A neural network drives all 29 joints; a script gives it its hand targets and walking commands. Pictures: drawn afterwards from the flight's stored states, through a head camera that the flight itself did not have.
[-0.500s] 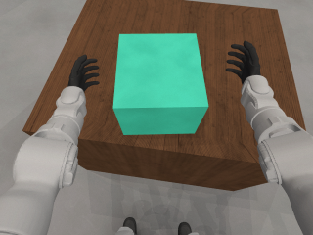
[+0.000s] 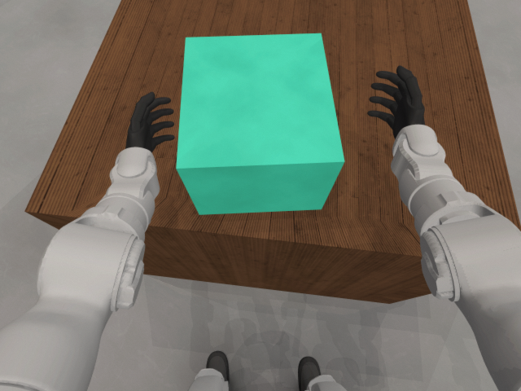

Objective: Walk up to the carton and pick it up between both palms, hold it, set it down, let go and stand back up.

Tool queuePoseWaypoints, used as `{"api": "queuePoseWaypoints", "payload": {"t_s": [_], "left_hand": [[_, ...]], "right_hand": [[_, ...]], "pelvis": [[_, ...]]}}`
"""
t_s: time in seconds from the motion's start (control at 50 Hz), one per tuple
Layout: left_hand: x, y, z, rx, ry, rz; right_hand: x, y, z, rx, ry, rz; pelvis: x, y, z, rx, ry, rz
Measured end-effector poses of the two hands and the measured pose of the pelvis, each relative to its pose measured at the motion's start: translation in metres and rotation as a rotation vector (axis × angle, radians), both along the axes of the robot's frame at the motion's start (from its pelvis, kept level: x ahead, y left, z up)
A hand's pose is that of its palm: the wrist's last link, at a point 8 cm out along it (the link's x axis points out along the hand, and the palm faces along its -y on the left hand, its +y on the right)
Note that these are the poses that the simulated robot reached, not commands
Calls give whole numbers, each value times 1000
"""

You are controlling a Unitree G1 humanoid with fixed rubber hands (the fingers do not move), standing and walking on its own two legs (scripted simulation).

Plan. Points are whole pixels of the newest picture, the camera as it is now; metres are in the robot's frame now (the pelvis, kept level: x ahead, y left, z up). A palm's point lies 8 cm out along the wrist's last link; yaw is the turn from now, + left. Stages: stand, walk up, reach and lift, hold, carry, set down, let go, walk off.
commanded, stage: reach and lift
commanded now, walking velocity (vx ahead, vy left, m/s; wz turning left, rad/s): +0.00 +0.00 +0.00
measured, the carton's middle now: (257, 128) +0.53 +0.03 -0.02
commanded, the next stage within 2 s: none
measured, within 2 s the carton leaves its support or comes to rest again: neither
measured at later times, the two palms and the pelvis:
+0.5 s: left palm (160, 145) +0.48 +0.18 +0.01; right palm (363, 132) +0.50 -0.14 +0.02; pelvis +0.00 +0.01 +0.00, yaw +0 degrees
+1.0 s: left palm (175, 150) +0.47 +0.16 +0.01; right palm (377, 147) +0.47 -0.16 +0.02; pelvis +0.02 +0.01 +0.02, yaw +0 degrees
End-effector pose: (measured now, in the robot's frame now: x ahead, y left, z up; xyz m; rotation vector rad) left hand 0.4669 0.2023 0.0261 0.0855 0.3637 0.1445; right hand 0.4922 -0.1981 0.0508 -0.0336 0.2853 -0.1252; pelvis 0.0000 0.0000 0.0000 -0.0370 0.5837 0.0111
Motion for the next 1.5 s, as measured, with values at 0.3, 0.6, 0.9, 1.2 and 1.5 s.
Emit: {"api": "queuePoseWaypoints", "payload": {"t_s": [0.3, 0.6, 0.9, 1.2, 1.5], "left_hand": [[15, -13, -11, -46, -46, -35], [12, -31, -7, -33, -33, -31], [3, -47, -14, -97, -64, -43], [2, -47, -17, -91, -90, -18], [2, -47, -17, -84, -81, -33]], "right_hand": [[7, 35, -23, 0, 6, 51], [5, 49, -23, 19, 16, 35], [-18, 35, -29, -9, -37, 6], [-24, 37, -28, -61, -39, -3], [-28, 38, -30, -47, -38, -17]], "pelvis": [[0, 5, -3, 4, 25, -11], [6, 9, 3, -4, 3, -5], [19, 8, 20, 19, -110, -8], [27, 4, 24, 23, -150, -31], [27, 10, 24, 23, -138, -47]]}}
